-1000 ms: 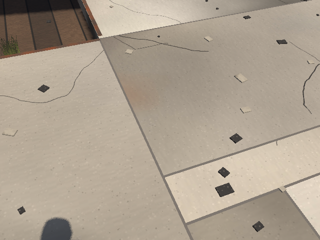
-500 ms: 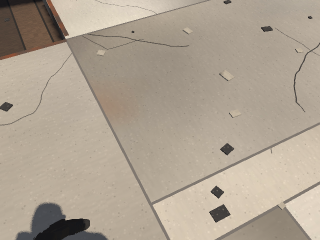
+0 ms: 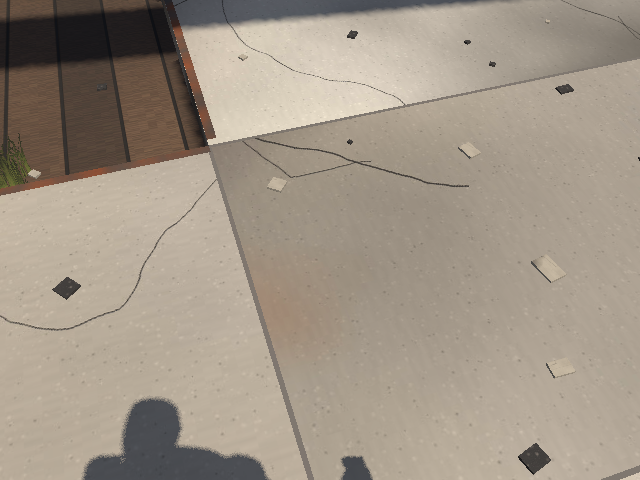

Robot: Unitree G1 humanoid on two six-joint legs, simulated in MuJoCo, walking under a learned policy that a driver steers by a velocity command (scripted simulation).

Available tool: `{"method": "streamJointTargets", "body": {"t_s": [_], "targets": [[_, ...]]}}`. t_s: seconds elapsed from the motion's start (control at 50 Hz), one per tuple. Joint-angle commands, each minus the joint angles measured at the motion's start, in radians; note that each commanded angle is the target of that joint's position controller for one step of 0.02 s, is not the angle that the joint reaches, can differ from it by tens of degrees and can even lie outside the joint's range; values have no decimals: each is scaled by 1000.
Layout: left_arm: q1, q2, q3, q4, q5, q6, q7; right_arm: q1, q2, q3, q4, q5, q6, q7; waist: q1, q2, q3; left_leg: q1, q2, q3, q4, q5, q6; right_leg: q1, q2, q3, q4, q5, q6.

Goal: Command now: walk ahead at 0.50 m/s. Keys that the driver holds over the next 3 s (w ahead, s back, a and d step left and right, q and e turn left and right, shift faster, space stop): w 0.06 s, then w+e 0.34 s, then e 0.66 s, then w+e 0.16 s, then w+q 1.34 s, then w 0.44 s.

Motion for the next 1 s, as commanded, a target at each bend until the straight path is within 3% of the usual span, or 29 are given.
{"method": "streamJointTargets", "body": {"t_s": [0.02,0.06,0.08,0.1,0.12,0.14,0.16,0.18,0.2,0.22,0.26,0.3,0.4,0.48,0.54,0.58,0.6,0.62,0.64,0.66,0.68,0.7,0.72,0.76,0.8,0.84,0.9,0.96,1.0], "targets": [[50,169,38,-14,-6,9,8,-127,-71,-5,-96,6,-24,20,-11,-99,86,-28,-21,10,-60,-81,27,28,-321,138,-5,308,-148],[15,185,44,-23,-6,19,10,-35,-114,-23,-80,7,-30,25,-75,-128,28,128,-67,46,-84,-149,59,49,-319,124,103,551,-122],[-1,169,37,-29,-7,24,9,108,-152,-46,-37,3,-32,20,-148,-117,-55,333,-99,68,-105,-140,85,6,-271,96,270,690,-99],[-7,131,20,-51,4,24,7,310,-225,-72,11,-11,-35,10,-223,-63,-204,657,13,-52,-61,-123,142,-176,-214,58,546,564,-66],[114,4,-16,-65,8,4,-3,430,-328,-97,37,-23,-29,6,-183,185,-363,1065,285,-510,-125,-258,297,-602,-34,23,954,45,12],[89,57,-6,-50,-16,-22,-6,444,-239,-69,36,-22,-27,6,-205,196,-427,1085,322,-718,-258,-341,309,-723,-12,197,1105,-300,0],[-10,144,20,-76,-44,-31,-5,354,-181,-51,26,-15,-30,2,-196,140,-263,959,285,-543,-267,-343,244,-810,-70,206,1158,-245,-17],[-68,147,21,-92,-44,-30,1,262,-142,-38,4,-15,-32,1,-165,76,-168,801,251,-395,-289,-283,203,-796,-131,175,1124,-145,-23],[-94,136,28,-93,-32,-21,10,196,-103,-27,-1,-20,-35,4,-134,36,-96,658,212,-291,-332,-240,178,-750,-166,166,1060,-73,-21],[-74,119,36,-87,-26,-4,13,163,-77,-19,2,-28,-40,6,-97,58,-54,562,175,-203,-371,-217,155,-688,-195,172,1010,-23,-22],[-35,65,33,-78,-28,26,10,163,-72,-21,19,-36,-43,5,-68,69,-26,479,150,-105,-420,-169,149,-632,-207,169,977,23,-22],[-65,59,37,-97,-25,41,11,179,-100,-29,31,-39,-47,-5,-59,47,6,465,149,-30,-446,-91,156,-680,-208,177,936,91,-14],[-196,54,38,-153,-10,37,-8,207,-126,-34,37,-39,-40,-33,-78,21,46,515,131,114,-466,-12,135,-743,-187,155,672,322,2],[-343,25,20,-228,10,35,-37,239,-157,-39,36,-26,-13,-58,-116,5,86,556,133,220,-384,262,113,-682,-145,28,477,368,1],[-324,59,32,-265,7,43,-58,242,-194,-51,29,-5,17,-69,-91,45,39,665,164,234,-252,482,97,-627,-96,-15,429,245,-28],[-200,120,58,-255,3,42,-66,202,-217,-62,6,9,34,-76,-20,67,-34,691,159,232,-59,638,69,-485,-34,-46,395,159,-66],[-79,171,83,-228,1,37,-60,177,-215,-61,-7,12,40,-74,44,40,-97,659,119,243,124,562,33,-323,1,-43,287,254,-97],[-19,254,108,-224,8,38,-35,213,-188,-51,-22,-10,32,-67,60,-80,-168,471,55,246,401,216,-34,-88,-95,114,267,609,-146],[-61,333,111,-243,24,45,-18,306,-56,-16,-51,-71,17,-49,-70,-306,-261,110,-130,174,758,-774,-99,204,-329,482,386,1157,-303],[-35,310,97,-281,32,42,-30,336,-103,-14,-60,-30,-5,-31,-33,-215,-485,30,-165,-61,913,-825,-95,293,-444,734,280,984,-439],[-83,257,87,-304,25,42,-32,225,-143,-26,-85,8,-9,-27,-6,-119,-395,-32,-125,-94,905,-721,-71,209,-389,633,225,800,-391],[-157,211,76,-313,1,43,-28,169,-145,-27,-98,6,-3,-36,-30,-51,-258,-67,-88,-78,824,-617,-63,66,-333,529,191,639,-329],[-209,179,66,-325,-7,47,-21,153,-154,-32,-89,-13,11,-51,-57,-10,-176,-36,-55,-77,751,-558,-66,-82,-294,473,157,545,-289],[-242,168,61,-341,13,55,-13,163,-171,-45,-104,-27,44,-63,-102,-51,-134,75,-43,-81,653,-512,-62,-264,-250,433,116,470,-263],[-232,193,69,-349,21,55,-5,174,-139,-40,-115,-32,56,-70,-110,-84,-141,102,-60,-69,567,-482,-70,-311,-221,397,118,526,-255],[-213,215,76,-356,13,63,9,154,-129,-36,-128,-35,61,-77,-101,-97,-161,83,-74,-73,484,-444,-87,-297,-209,399,128,504,-243],[-218,217,75,-378,3,86,27,108,-132,-34,-149,-31,71,-79,-84,-123,-164,69,-86,-92,385,-375,-104,-294,-184,433,122,266,-207],[-224,213,73,-394,4,101,35,65,-132,-33,-171,-26,67,-75,-65,-156,-130,83,-103,-103,279,-346,-108,-308,-160,477,114,70,-181],[-216,213,73,-401,8,108,36,52,-135,-31,-181,-22,56,-70,-54,-178,-121,109,-114,-106,214,-358,-105,-297,-161,509,127,65,-179]]}}
Next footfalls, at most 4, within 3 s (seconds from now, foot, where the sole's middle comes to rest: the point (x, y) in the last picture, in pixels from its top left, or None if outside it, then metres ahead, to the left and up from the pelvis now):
0.10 left None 0.25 0.14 -0.78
0.62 right None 0.49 -0.11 -0.78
1.12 left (320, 431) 0.59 0.08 -0.78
1.52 right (467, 474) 0.52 -0.23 -0.78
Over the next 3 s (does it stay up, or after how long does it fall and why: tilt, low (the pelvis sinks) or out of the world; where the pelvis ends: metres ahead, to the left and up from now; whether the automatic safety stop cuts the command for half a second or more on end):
stays up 1.29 -0.22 -0.02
